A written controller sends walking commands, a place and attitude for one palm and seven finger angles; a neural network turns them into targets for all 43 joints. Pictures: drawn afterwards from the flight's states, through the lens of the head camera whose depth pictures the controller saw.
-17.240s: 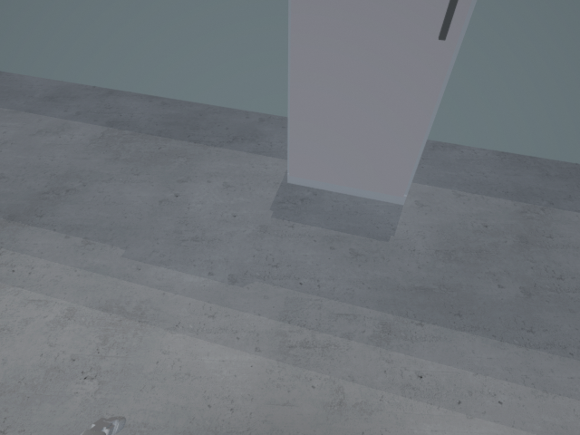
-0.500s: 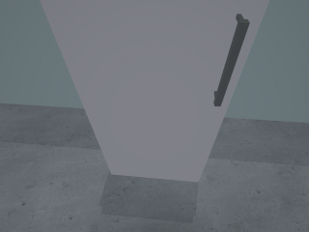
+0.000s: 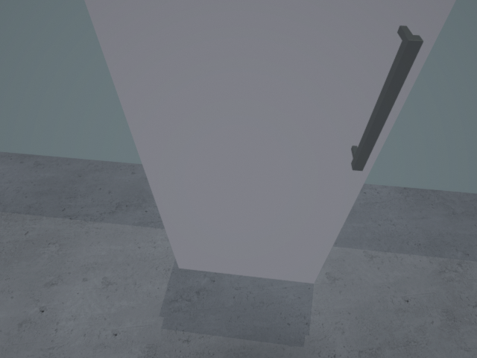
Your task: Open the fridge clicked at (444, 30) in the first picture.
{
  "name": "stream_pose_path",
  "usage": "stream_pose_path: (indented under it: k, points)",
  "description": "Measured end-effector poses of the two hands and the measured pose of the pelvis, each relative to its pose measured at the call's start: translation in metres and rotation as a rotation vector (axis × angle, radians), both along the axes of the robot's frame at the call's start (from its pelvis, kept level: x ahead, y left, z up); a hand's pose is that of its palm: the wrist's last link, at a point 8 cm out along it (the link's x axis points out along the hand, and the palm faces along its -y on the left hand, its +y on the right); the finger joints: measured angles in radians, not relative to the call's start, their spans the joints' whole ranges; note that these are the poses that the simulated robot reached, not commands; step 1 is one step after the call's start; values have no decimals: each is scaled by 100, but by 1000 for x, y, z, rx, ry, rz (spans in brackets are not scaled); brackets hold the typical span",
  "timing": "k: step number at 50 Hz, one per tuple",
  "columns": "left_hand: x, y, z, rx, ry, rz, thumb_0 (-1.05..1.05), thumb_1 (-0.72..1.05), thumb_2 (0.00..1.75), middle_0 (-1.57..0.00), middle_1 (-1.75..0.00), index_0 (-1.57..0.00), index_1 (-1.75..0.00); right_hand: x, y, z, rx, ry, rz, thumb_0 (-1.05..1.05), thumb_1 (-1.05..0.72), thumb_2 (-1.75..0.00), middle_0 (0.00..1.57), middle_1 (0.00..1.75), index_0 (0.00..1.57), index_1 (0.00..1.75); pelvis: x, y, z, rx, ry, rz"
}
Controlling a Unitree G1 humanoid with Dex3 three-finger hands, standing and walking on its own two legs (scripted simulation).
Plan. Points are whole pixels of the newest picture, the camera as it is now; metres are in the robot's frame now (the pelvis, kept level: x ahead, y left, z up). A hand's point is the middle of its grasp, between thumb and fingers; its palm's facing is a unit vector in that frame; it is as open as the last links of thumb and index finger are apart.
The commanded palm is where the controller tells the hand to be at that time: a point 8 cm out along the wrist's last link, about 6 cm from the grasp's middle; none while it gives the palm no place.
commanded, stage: look again from close up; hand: right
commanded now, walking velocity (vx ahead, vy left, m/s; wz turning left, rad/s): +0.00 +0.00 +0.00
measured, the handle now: (377, 108) +0.50 -0.21 +0.18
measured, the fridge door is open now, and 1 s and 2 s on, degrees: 0 0 0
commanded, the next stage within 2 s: raise the hand to about handle height in 0.68 s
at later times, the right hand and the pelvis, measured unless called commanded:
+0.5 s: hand out of the picture +0.07 -0.21 -0.17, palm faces -0.02 +0.96 -0.26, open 7.4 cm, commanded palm none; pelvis +0.03 +0.01 +0.00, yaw +0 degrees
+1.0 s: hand (381, 297) +0.23 -0.21 +0.01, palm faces +0.26 +0.96 -0.12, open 7.7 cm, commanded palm +0.14 -0.26 -0.03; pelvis +0.01 +0.01 -0.02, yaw -2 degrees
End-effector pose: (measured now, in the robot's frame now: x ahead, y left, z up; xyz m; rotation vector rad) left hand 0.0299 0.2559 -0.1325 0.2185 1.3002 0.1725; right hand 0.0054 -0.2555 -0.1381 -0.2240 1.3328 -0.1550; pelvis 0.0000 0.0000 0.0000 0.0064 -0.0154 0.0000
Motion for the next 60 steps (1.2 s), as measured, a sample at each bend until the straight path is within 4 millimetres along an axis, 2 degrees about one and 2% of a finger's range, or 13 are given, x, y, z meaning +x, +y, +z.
stream_pose_path:
  k: [8, 18, 29, 40, 41, 42, 47, 50, 52, 54, 58, 60]
  points:
    - [10, 6, 1, 7, 11, -1, 0, 91, 89, -20, -30, -20, -30, 31, 5, 0, 4, -33, 18, 0, -91, -90, 20, 30, 20, 30, 11, 5, 1, -3, 3, 2]
    - [41, 8, 3, 10, -32, -14, 0, 91, 89, -20, -30, -20, -30, 53, 5, 3, -5, -52, 23, 0, -91, -90, 20, 30, 20, 30, 23, 7, 2, -7, 2, 6]
    - [67, 11, 6, 17, -65, -36, 0, 91, 89, -21, -30, -20, -30, 56, 1, 5, -16, -38, 11, 0, -91, -90, 20, 30, 20, 30, 31, 8, 3, -10, 3, 7]
    - [71, 14, 7, 24, -67, -38, 0, 91, 89, -21, -30, -20, -30, 49, 1, 5, -27, -22, 2, 0, -91, -90, 20, 30, 20, 30, 33, 8, 3, -5, 0, 6]
    - [73, 14, 8, 27, -98, -30, 0, 91, 89, -21, -30, -20, -30, 57, 0, 11, -20, -82, -61, 1, -91, -90, 20, 30, 20, 30, 32, 8, 2, -2, 4, 0]
    - [76, 13, 12, 39, -154, -37, 1, 91, 89, -21, -30, -20, -30, 73, -2, 24, -23, -213, -97, 1, -90, -89, 20, 30, 20, 30, 31, 8, 1, -8, 3, -2]
    - [100, 3, 22, 28, -429, -43, 1, 91, 89, -20, -30, -20, -30, 157, 1, 120, -59, -884, -102, 2, -86, -88, 20, 32, 20, 33, 20, 9, -6, -21, 13, -30]
    - [115, -1, 25, 8, -547, -44, 1, 91, 89, -21, -30, -20, -30, 188, 3, 161, -31, -1189, -21, 1, -82, -86, 20, 35, 20, 36, 9, 13, -15, -10, 55, -31]
    - [123, -2, 25, -5, -605, -53, 1, 90, 89, -21, -30, -20, -30, 194, 4, 168, 12, -1316, 53, 1, -78, -84, 20, 38, 20, 38, 1, 17, -25, -10, 96, -19]
    - [129, 0, 25, -10, -649, -71, 1, 90, 89, -21, -30, -20, -30, 188, 5, 158, 72, -1361, 125, 0, -74, -83, 21, 40, 21, 40, -7, 22, -36, -9, 124, -13]
    - [138, 8, 28, 17, -702, -112, 1, 90, 89, -21, -30, -20, -30, 152, -1, 122, 176, -1241, 123, 0, -66, -79, 21, 46, 22, 46, -16, 26, -50, 3, 136, -19]
    - [140, 10, 30, 43, -717, -131, 1, 90, 89, -21, -30, -20, -30, 131, -8, 115, 172, -1198, 69, 1, -61, -77, 22, 49, 22, 49, -17, 26, -52, 11, 134, -24]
